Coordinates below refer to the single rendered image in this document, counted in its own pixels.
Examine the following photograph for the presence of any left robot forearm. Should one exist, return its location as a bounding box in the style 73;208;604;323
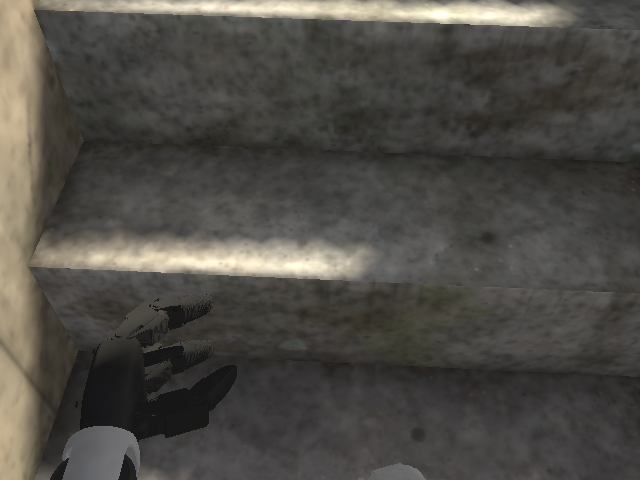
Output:
50;426;140;480

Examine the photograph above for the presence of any left robot hand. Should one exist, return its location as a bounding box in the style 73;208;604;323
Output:
75;293;237;442

